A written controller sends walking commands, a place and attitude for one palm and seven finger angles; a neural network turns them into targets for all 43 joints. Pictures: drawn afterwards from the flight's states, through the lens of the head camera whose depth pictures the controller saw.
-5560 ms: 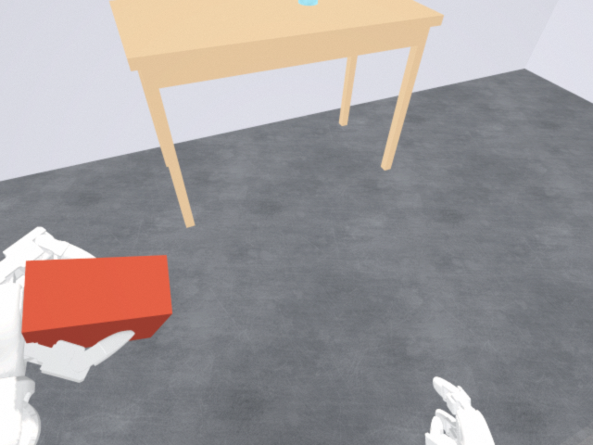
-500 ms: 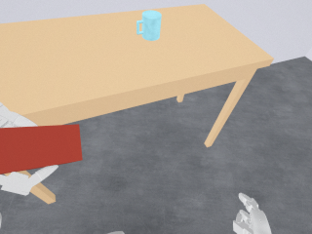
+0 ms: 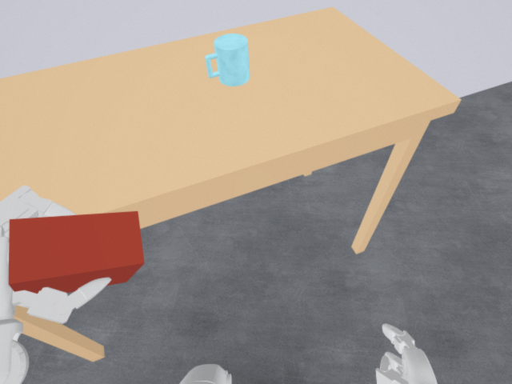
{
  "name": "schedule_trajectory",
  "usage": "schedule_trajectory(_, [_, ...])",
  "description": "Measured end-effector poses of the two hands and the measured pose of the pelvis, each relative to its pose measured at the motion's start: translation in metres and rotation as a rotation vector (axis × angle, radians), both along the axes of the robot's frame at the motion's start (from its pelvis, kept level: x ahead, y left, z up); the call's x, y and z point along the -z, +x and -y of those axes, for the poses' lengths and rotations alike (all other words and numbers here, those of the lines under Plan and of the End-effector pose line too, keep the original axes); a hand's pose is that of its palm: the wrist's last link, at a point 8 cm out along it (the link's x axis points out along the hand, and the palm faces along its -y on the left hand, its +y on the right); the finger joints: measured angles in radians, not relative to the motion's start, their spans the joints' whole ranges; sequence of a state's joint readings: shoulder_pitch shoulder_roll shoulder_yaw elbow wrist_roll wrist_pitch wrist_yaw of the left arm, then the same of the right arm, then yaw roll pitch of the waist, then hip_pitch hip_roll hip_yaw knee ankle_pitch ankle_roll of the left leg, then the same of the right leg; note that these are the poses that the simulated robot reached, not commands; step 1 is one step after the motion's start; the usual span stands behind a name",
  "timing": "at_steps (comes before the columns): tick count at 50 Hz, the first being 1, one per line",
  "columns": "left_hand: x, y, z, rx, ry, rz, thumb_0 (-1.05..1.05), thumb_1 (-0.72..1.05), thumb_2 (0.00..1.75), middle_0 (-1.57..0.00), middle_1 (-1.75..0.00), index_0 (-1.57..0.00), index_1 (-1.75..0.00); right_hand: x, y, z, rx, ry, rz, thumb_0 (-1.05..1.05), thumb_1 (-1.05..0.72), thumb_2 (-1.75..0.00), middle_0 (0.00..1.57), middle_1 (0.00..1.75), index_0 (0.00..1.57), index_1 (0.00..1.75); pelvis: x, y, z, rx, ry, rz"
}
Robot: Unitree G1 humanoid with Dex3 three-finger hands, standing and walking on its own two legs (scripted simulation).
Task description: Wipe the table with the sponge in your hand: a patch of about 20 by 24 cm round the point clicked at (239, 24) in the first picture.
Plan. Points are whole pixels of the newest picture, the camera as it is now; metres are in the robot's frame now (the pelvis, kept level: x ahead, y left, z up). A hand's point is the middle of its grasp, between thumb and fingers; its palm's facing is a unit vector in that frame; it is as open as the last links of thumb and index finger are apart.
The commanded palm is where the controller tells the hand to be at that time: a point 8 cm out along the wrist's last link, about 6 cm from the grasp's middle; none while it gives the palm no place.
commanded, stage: take the last steps up to it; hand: left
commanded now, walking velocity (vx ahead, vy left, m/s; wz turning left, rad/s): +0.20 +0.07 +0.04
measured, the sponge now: (97, 254) +0.24 +0.20 +0.15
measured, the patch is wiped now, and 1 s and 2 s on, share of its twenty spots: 0.00 0.00 0.00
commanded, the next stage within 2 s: come to a stop and stand still in 0.70 s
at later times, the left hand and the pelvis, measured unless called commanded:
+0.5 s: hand (28, 209) +0.28 +0.29 +0.18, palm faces +0.43 -0.81 -0.39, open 9.9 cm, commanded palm +0.21 +0.32 +0.18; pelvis +0.06 +0.04 +0.00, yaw +1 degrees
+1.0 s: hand (98, 192) +0.31 +0.21 +0.17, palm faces +0.32 -0.81 -0.49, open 9.9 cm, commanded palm +0.24 +0.27 +0.18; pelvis +0.08 -0.01 +0.01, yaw +0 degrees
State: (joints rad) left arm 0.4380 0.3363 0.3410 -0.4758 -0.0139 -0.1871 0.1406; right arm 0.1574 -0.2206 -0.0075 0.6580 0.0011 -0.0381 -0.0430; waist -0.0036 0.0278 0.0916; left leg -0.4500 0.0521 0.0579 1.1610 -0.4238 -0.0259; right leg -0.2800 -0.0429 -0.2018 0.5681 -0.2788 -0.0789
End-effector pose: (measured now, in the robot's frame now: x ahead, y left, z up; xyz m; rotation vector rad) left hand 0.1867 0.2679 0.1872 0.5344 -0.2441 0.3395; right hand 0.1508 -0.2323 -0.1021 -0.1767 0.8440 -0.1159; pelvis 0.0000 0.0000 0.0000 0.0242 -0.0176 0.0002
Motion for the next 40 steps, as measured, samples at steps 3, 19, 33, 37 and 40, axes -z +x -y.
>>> schedule_trajectory(3, [-0.002, 0.007, 0.006, 0.024, 0.013, -0.029, -0.01, -0.48, 1.0, -0.78, -1.34, -0.78, -1.34, -0.012, 0.008, 0.019, 0.028, -0.041, 0.005, 0.01, -0.9, -0.9, 0.2, 0.3, 0.21, 0.3, -0.006, 0.008, 0.003, 0.0, 0.011, -0.01])
schedule_trajectory(19, [-0.009, 0.034, -0.047, -0.01, 0.022, 0.094, -0.01, -0.48, 1.0, -0.78, -1.34, -0.78, -1.34, -0.021, 0.054, -0.022, 0.028, -0.085, 0.047, 0.01, -0.9, -0.9, 0.2, 0.3, 0.2, 0.3, 0.005, 0.055, -0.035, -0.006, 0.0, 0.008])
schedule_trajectory(33, [-0.025, 0.049, -0.038, 0.029, 0.033, 0.099, -0.01, -0.48, 1.0, -0.78, -1.34, -0.78, -1.34, -0.024, 0.08, -0.084, -0.083, 0.072, 0.096, 0.01, -0.9, -0.9, 0.2, 0.3, 0.21, 0.3, -0.007, 0.065, -0.034, -0.007, -0.039, -0.013])
schedule_trajectory(37, [-0.021, 0.053, -0.03, -0.026, 0.056, 0.051, -0.01, -0.48, 1.0, -0.78, -1.34, -0.78, -1.34, -0.013, 0.082, -0.064, -0.067, 0.079, 0.082, 0.01, -0.9, -0.9, 0.2, 0.3, 0.21, 0.3, -0.003, 0.07, -0.019, 0.001, -0.023, -0.021])
schedule_trajectory(40, [-0.009, 0.06, -0.018, -0.055, 0.041, 0.012, -0.01, -0.48, 1.0, -0.78, -1.34, -0.78, -1.34, -0.001, 0.083, -0.039, -0.045, 0.068, 0.066, 0.01, -0.9, -0.9, 0.2, 0.3, 0.21, 0.3, 0.002, 0.073, -0.008, -0.002, -0.027, -0.01])
